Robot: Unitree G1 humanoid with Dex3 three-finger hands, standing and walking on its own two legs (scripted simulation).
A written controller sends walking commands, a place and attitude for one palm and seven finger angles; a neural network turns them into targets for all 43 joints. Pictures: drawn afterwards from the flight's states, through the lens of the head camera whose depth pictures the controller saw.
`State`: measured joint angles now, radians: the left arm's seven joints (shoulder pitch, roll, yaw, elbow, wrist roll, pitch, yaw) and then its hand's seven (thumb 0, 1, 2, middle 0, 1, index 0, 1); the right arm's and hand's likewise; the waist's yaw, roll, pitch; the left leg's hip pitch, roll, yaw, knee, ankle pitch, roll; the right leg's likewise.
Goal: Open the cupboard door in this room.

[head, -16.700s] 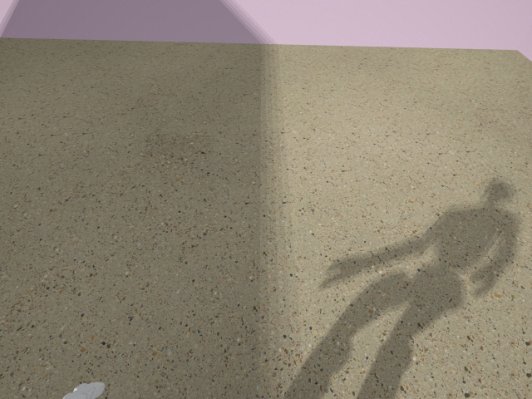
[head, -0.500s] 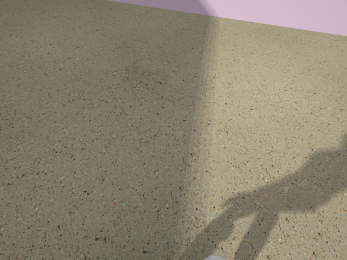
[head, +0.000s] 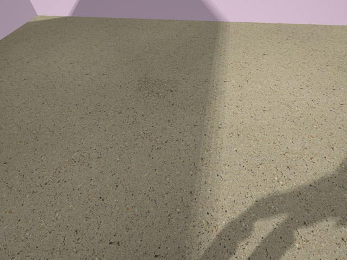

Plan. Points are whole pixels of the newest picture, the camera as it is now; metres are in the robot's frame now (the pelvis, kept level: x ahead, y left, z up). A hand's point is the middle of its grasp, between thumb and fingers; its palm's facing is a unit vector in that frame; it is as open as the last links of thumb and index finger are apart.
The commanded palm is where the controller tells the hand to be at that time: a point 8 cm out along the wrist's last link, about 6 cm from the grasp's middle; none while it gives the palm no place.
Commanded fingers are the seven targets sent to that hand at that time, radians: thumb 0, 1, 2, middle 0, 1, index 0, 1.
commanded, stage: turn or walk to find it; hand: left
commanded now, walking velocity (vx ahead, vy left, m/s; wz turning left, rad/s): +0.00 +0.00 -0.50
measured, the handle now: out of the picture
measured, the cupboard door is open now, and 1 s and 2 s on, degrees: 0 0 0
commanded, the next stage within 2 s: none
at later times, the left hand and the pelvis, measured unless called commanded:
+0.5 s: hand out of the picture +0.07 +0.25 -0.17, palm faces -0.16 -0.96 -0.24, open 7.4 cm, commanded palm none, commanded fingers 0.00 0.90 0.90 -0.20 -0.30 -0.20 -0.30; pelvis -0.04 +0.04 +0.00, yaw -14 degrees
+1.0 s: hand out of the picture +0.12 +0.14 -0.17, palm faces -0.46 -0.86 -0.23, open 7.4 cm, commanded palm none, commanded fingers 0.00 0.90 0.90 -0.20 -0.30 -0.20 -0.30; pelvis -0.04 +0.01 -0.01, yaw -28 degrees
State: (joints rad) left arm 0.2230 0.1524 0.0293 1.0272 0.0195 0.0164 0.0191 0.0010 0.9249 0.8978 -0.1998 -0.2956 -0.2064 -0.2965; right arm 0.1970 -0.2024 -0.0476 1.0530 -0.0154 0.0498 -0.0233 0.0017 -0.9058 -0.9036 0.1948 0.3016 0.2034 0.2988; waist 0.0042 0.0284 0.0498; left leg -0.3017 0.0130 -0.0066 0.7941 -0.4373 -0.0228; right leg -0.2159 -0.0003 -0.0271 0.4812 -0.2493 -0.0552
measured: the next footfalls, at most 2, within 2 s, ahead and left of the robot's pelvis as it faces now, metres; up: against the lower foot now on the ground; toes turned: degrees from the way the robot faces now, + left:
left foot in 0.28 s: +0.00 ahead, +0.15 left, +0.00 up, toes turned -5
right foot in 0.68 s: -0.05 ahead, -0.10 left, +0.00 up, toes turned -26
